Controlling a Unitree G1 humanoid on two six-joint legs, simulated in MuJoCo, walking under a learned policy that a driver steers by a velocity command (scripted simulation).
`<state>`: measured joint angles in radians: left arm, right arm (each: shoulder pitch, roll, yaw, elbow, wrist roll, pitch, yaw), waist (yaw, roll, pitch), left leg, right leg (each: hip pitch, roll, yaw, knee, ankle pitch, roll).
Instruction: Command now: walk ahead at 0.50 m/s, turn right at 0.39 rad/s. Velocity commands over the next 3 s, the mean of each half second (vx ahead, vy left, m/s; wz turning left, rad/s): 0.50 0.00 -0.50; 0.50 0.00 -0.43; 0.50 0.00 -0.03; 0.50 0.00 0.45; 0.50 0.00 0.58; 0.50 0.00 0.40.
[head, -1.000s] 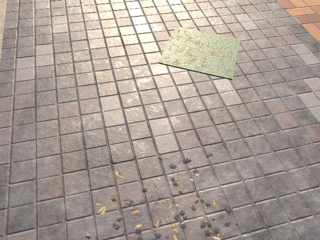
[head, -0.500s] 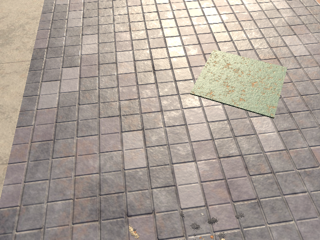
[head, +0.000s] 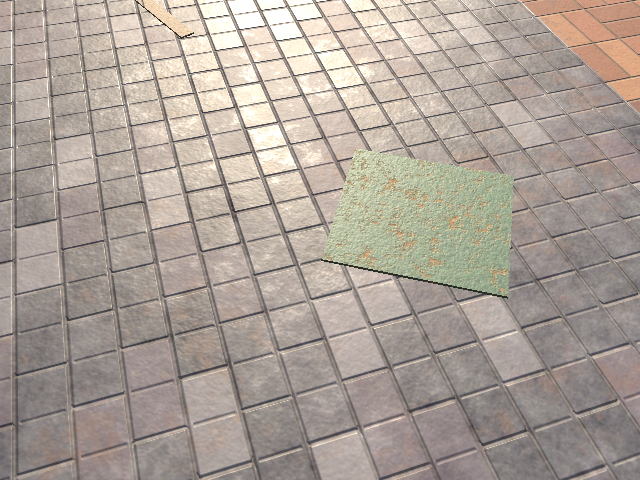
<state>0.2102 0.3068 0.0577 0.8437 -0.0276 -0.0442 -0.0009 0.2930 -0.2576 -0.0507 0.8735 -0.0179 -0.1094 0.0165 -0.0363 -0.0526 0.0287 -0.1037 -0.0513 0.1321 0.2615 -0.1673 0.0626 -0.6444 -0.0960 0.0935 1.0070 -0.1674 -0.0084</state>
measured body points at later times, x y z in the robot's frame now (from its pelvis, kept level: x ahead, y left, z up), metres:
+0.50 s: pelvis +0.28 -0.08 +0.00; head +0.31 -0.10 +0.45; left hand +0.43 +0.17 -0.11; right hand +0.36 -0.39 -0.11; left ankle +0.37 +0.09 -0.67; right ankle +0.27 -0.14 -0.75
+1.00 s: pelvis +0.56 -0.12 +0.00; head +0.58 -0.12 +0.45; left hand +0.81 +0.05 -0.11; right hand +0.48 -0.38 -0.12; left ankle +0.61 -0.03 -0.75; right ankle +0.51 -0.26 -0.68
